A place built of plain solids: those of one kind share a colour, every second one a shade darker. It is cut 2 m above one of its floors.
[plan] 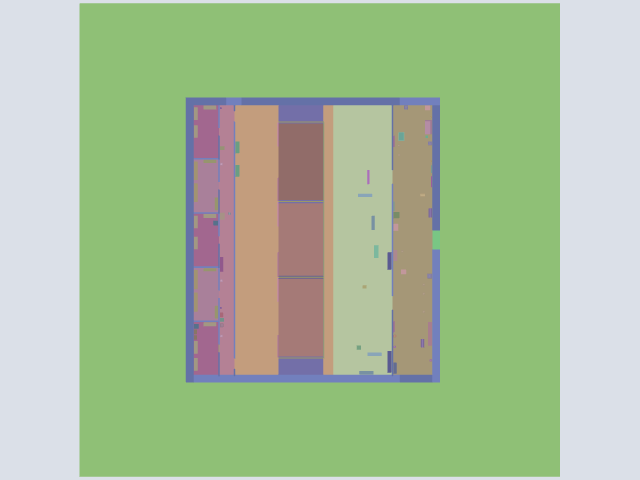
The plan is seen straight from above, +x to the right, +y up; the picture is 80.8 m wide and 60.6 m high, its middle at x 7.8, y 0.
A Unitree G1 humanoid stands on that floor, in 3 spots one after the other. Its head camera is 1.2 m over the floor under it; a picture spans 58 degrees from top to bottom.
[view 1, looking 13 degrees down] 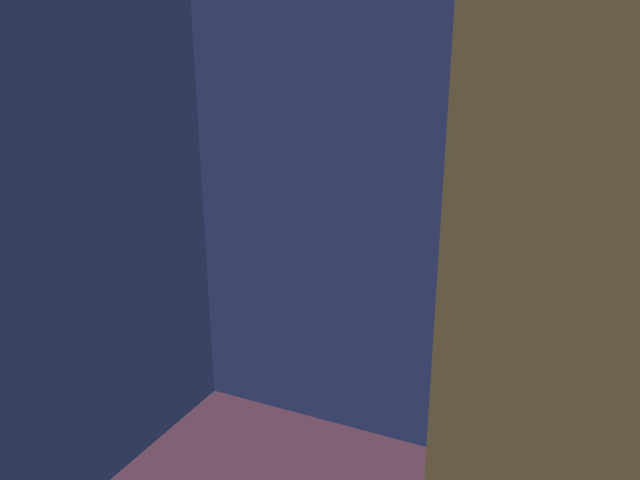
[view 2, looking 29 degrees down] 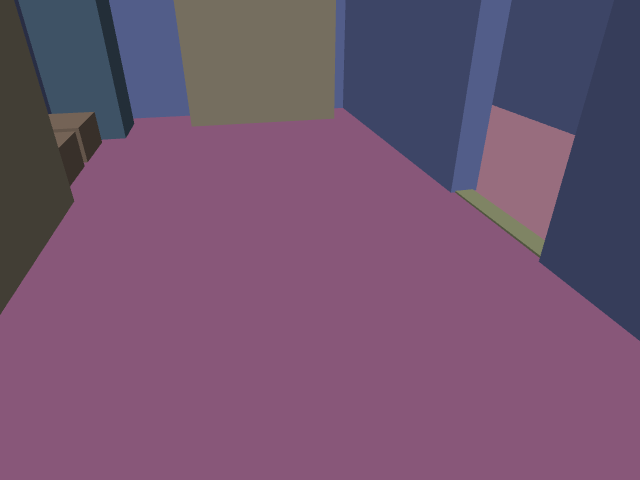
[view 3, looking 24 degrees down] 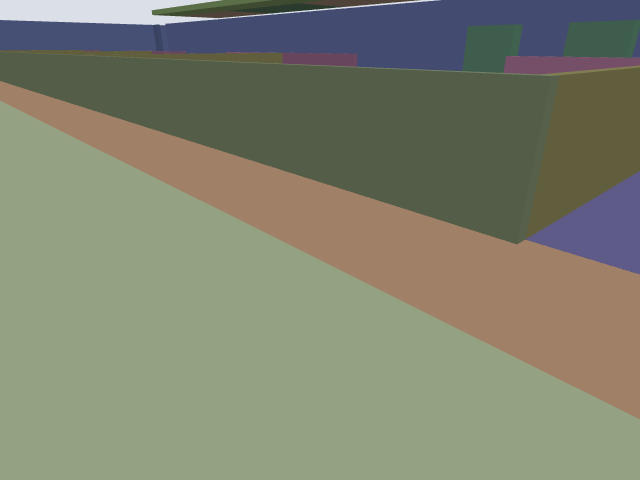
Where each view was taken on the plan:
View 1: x -6.60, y -8.94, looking -157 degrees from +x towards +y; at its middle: wall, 1.73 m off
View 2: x -6.60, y -15.78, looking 77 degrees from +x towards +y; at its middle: floor_store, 2.48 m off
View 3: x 11.06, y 16.03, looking -132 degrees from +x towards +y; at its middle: floor_walkway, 2.95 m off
